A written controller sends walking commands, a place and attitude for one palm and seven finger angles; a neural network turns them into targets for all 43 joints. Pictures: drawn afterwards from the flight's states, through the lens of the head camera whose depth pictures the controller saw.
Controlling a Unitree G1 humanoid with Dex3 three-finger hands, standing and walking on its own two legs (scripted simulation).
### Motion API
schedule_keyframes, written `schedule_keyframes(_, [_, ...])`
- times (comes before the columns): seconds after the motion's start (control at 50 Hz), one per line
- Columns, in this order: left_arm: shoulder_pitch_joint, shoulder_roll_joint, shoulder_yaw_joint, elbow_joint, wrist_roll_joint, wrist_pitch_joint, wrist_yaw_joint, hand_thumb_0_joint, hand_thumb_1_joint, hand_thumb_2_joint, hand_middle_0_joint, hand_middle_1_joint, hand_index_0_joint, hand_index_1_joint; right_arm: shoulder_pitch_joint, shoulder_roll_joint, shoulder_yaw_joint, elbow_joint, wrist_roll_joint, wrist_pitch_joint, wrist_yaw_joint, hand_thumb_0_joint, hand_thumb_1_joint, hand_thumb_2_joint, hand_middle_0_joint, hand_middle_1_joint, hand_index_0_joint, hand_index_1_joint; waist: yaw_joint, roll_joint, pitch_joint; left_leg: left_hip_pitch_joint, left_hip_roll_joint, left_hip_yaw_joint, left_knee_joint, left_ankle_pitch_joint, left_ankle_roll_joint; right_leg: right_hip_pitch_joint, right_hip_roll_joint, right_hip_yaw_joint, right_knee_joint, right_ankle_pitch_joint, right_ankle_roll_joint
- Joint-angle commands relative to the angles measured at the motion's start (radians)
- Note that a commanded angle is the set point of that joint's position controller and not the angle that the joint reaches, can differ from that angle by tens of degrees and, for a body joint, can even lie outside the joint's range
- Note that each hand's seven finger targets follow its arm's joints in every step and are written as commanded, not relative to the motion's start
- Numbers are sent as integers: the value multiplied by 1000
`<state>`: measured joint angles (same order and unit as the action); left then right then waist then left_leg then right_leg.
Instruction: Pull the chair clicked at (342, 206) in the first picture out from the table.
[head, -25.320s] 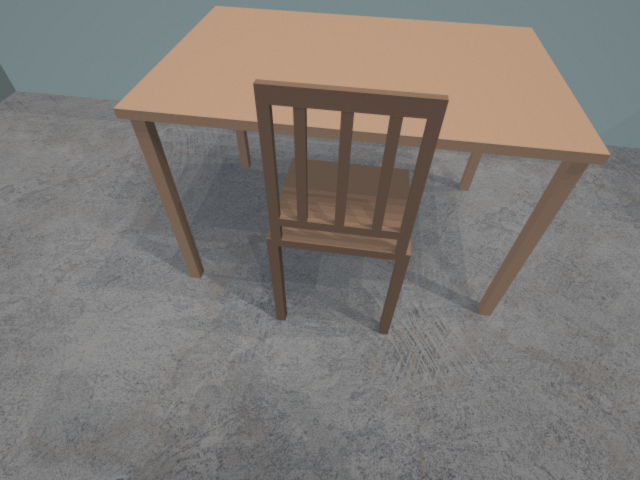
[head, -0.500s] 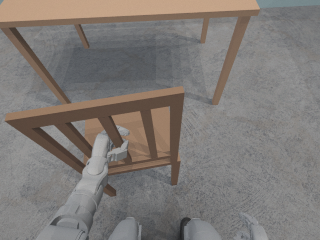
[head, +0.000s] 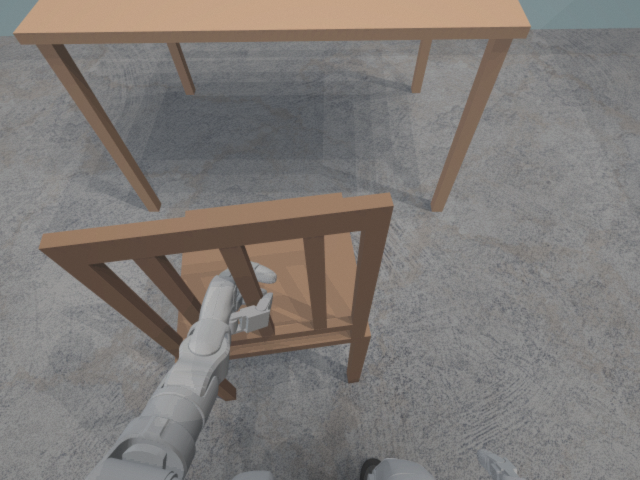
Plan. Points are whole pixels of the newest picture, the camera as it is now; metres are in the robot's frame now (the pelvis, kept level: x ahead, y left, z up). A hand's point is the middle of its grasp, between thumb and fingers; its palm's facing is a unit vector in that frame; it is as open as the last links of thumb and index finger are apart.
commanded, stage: stop walking, hand still on the chair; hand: left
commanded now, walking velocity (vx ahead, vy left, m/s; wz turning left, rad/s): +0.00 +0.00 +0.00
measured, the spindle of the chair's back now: (253, 296) +0.37 +0.11 -0.08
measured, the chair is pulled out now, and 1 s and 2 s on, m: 0.54 0.56 0.56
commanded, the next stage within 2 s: open the thumb and straighten the fingers in 0.66 s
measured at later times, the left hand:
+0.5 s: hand (260, 322) +0.32 +0.09 -0.06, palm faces -0.11 -0.98 -0.15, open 5.5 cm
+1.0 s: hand (253, 317) +0.32 +0.10 -0.05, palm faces -0.14 -0.98 -0.15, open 7.8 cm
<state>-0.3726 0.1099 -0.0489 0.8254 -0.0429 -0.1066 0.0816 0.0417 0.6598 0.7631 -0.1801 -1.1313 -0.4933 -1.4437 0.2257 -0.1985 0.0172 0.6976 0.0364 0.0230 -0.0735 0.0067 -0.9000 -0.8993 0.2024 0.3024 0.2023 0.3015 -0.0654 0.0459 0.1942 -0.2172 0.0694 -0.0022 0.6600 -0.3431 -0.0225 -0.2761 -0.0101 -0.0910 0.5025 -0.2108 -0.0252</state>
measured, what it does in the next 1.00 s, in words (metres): stands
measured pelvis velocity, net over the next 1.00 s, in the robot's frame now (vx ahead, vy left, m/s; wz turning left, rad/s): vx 0.00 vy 0.02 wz -0.01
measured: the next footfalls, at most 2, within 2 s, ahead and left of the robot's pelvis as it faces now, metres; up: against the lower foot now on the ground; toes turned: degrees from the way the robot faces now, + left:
none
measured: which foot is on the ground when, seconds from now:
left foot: down 0.00-1.00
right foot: down 0.00-1.00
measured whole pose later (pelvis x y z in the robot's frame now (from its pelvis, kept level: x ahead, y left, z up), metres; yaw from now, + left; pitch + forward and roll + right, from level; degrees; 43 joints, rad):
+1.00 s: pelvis +0.00 +0.02 -0.01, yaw -1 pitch +7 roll +0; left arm -0.23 0.12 -0.09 0.69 -0.02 -0.06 0.08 0.02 0.27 0.59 -0.31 -1.29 -0.50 -1.44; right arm 0.27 -0.25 -0.02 0.67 0.04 0.01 -0.02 0.01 -0.90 -0.90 0.20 0.30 0.20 0.30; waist -0.08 0.00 -0.05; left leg -0.36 0.03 0.02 0.63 -0.39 -0.02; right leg -0.49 -0.06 -0.06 0.63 -0.25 0.01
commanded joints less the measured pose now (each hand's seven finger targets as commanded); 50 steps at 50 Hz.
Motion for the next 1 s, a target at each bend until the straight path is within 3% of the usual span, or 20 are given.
schedule_keyframes(0.0, [-268, 129, 23, -285, 2, -78, 10, 0, 900, 900, -500, -1450, -500, -1450, -26, -145, -43, -119, -11, -42, -37, 0, -900, -900, 200, 300, 200, 300, 33, 12, -483, 58, 56, -42, -298, 250, 30, 297, -159, 117, -1, 343, -21])
schedule_keyframes(0.02, [-272, 116, 18, -293, 5, -78, 14, 0, 900, 900, -500, -1450, -500, -1450, -33, -153, -45, -123, -15, -42, -38, 0, -900, -900, 200, 300, 200, 300, 43, 67, -463, 96, 92, -77, -281, 385, 48, 247, -105, 91, 18, 266, 1])
schedule_keyframes(0.04, [-259, 97, 9, -287, 6, -73, 16, 0, 900, 900, -500, -1450, -500, -1450, -27, -150, -46, -124, -15, -37, -34, 0, -900, -900, 200, 300, 200, 300, 51, 55, -483, 135, 109, -76, -250, 452, 56, 232, -90, 90, 0, 240, 6])
schedule_keyframes(0.08, [-253, 93, -1, -267, 13, -62, 14, 0, 900, 900, -500, -1450, -500, -1450, -21, -144, -48, -118, -17, -32, -36, 0, -900, -900, 200, 300, 200, 300, 34, 49, -489, 159, 88, -21, -194, 546, 41, 254, -106, 91, -11, 396, -2])
schedule_keyframes(0.14, [-244, 111, 12, -263, 13, -64, 17, 0, 900, 900, -500, -1450, -500, -1450, -26, -146, -53, -128, -10, -23, -36, 0, -900, -900, 200, 300, 200, 300, 33, -29, -513, 111, 71, -16, -192, 483, 20, 325, -134, 119, -11, 477, -18])
schedule_keyframes(0.22, [-223, 103, 2, -272, 9, -64, 17, 0, 900, 900, -500, -1450, -500, -1450, -36, -141, -51, -135, -9, -15, -41, 0, -900, -900, 200, 300, 200, 300, 32, -22, -501, 114, 65, -10, -202, 470, 17, 321, -144, 121, -7, 519, -22])
schedule_keyframes(0.26, [-211, 106, -7, -263, 3, -60, 18, 0, 900, 900, -500, -1450, -500, -1450, -39, -144, -52, -128, -6, -12, -43, 0, -900, -900, 200, 300, 200, 300, 29, 20, -481, 113, 63, -8, -221, 442, 17, 298, -145, 126, -17, 489, -22])
schedule_keyframes(0.36, [-199, 104, -8, -255, 5, -56, 21, 0, 900, 900, -500, -1450, -500, -1450, -41, -146, -52, -130, -8, -4, -45, 0, -900, -900, 200, 300, 200, 300, 32, 24, -455, 93, 62, -13, -237, 398, 20, 283, -137, 126, -27, 426, -20])
schedule_keyframes(0.64, [-163, 79, -21, -250, 7, -59, 21, 0, 900, 900, -500, -1450, -500, -1450, -46, -139, -50, -136, -12, 6, -49, 0, -900, -900, 200, 300, 200, 300, 36, -45, -470, 111, 63, -11, -220, 428, 21, 268, -140, 135, -12, 470, -24])
schedule_keyframes(0.68, [-163, 89, -15, -257, 8, -62, 22, 0, 900, 900, -500, -1450, -500, -1450, -42, -142, -52, -130, -13, 5, -50, 0, -900, -900, 200, 300, 200, 300, 36, -21, -469, 117, 65, -10, -224, 453, 22, 265, -139, 128, -4, 487, -23])
schedule_keyframes(0.74, [-117, 93, -7, -268, 10, -64, 23, 0, 900, 900, -500, -1450, -500, -1450, -45, -137, -52, -136, -16, 8, -47, 0, -900, -900, 200, 300, 200, 300, 39, -35, -475, 117, 65, -11, -214, 457, 21, 273, -143, 134, -7, 506, -26])
schedule_keyframes(0.76, [28, 28, -46, -79, -4, -7, 16, 0, 779, 842, -500, -1450, -500, -1450, 29, -180, -66, -87, 18, 7, -17, 0, -900, -900, 200, 300, 200, 300, -33, -127, -482, -28, -22, 47, -205, 374, 19, 178, -70, 34, 24, 396, 4])
schedule_keyframes(0.78, [-38, 36, -15, -120, -23, -15, 13, 0, 658, 783, -500, -1450, -500, -1450, 16, -178, -54, -97, 23, 8, 5, 0, -900, -900, 200, 300, 200, 300, -18, -217, -426, -112, -17, 47, -172, 297, 31, 118, -70, 35, 37, 346, 10])
schedule_keyframes(0.8, [-130, 89, 17, -244, -12, -37, 7, 0, 538, 725, -500, -1450, -500, -1450, 8, -184, -66, -112, 15, -1, 13, 0, -900, -900, 200, 300, 200, 300, -20, -202, -484, -139, -28, 49, -164, 261, 37, 124, -68, 47, 48, 331, 10])
schedule_keyframes(0.82, [-158, 133, 54, -291, -6, -53, 12, 0, 417, 667, -500, -1450, -500, -1450, 7, -176, -71, -119, 11, -20, 17, 0, -900, -900, 200, 300, 200, 300, -19, -160, -486, -155, -39, 49, -159, 234, 42, 121, -66, 57, 48, 305, 12])
schedule_keyframes(0.86, [-75, 117, 31, -324, 5, -50, 5, 0, 175, 550, -500, -1450, -500, -1450, 12, -171, -71, -125, 7, -43, 34, 0, -900, -900, 200, 300, 200, 300, 1, -51, -489, -150, -45, 54, -145, 239, 37, 94, -63, 53, 64, 280, 4])
schedule_keyframes(0.9, [-103, 32, -51, -338, 18, -25, -7, 0, -67, 433, -500, -1450, -500, -1450, 17, -164, -67, -129, 4, -51, 51, 0, -900, -900, 200, 300, 200, 300, -15, 12, -467, -148, -47, 49, -119, 264, 32, 11, -55, 37, 86, 256, 1])
schedule_keyframes(0.94, [-98, 40, -47, -315, 27, 15, -14, 0, -308, 317, -500, -1450, -500, -1450, 29, -176, -74, -132, 4, -51, 60, 0, -900, -900, 200, 300, 200, 300, -13, 22, -461, -165, -44, 41, -97, 256, 28, -38, -46, 27, 109, 214, 0])
schedule_keyframes(0.96, [-86, 23, -61, -309, 21, 37, -16, 0, -429, 258, -475, -1378, -475, -1378, 30, -181, -74, -140, 5, -51, 63, 0, -900, -900, 200, 300, 200, 300, -15, -15, -452, -182, -45, 32, -93, 235, 30, -47, -42, 20, 110, 191, 0])
schedule_keyframes(0.98, [-146, 148, 47, -367, 19, 46, -5, 0, -550, 200, -450, -1305, -450, -1305, 35, -192, -77, -147, 4, -52, 58, 0, -900, -900, 200, 300, 200, 300, 1, -10, -501, -186, -48, 34, -96, 213, 33, -19, -43, 32, 113, 183, 3])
